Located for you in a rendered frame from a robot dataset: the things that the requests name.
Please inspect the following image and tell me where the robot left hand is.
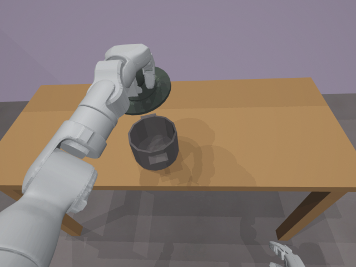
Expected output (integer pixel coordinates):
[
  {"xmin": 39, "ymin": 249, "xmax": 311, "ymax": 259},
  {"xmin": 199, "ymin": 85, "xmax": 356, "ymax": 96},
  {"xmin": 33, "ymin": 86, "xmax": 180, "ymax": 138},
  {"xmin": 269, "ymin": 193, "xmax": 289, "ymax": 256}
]
[{"xmin": 105, "ymin": 44, "xmax": 155, "ymax": 97}]

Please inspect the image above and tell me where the table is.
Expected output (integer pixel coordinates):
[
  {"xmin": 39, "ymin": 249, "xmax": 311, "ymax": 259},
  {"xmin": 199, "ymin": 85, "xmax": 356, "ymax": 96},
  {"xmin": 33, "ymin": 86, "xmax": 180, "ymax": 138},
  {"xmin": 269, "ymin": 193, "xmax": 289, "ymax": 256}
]
[{"xmin": 0, "ymin": 77, "xmax": 356, "ymax": 241}]

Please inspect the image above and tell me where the left robot forearm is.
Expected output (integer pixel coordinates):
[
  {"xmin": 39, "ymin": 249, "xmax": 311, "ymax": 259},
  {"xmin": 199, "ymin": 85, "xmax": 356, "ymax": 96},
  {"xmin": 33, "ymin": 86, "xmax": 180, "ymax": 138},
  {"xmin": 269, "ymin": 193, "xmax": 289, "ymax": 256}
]
[{"xmin": 22, "ymin": 53, "xmax": 136, "ymax": 194}]

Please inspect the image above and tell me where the robot right hand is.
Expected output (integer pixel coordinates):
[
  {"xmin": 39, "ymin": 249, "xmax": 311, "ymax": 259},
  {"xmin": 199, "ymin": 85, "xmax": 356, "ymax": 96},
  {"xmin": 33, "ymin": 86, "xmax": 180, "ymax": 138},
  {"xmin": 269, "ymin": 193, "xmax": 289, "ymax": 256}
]
[{"xmin": 269, "ymin": 241, "xmax": 305, "ymax": 267}]

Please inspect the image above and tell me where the robot left upper arm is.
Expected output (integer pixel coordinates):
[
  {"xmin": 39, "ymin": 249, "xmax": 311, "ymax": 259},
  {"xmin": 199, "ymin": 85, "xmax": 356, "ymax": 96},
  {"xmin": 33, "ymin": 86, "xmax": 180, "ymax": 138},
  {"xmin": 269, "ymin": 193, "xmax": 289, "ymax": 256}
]
[{"xmin": 0, "ymin": 148, "xmax": 98, "ymax": 267}]

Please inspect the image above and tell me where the lid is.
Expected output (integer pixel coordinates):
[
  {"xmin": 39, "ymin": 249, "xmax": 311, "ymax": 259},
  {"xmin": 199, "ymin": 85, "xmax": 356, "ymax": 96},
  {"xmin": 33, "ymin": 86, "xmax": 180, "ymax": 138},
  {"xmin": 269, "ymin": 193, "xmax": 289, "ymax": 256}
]
[{"xmin": 125, "ymin": 67, "xmax": 171, "ymax": 115}]

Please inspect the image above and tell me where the knob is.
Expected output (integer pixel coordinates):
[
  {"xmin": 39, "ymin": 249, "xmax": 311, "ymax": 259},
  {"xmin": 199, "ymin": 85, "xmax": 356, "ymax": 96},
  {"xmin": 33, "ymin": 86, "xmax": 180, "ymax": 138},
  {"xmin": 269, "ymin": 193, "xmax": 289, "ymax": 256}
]
[{"xmin": 136, "ymin": 69, "xmax": 145, "ymax": 87}]

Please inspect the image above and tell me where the pot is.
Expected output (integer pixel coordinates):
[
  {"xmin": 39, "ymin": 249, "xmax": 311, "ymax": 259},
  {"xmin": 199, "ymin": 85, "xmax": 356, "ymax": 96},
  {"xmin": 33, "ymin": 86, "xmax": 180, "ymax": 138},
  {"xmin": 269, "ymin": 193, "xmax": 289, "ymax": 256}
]
[{"xmin": 128, "ymin": 113, "xmax": 179, "ymax": 171}]

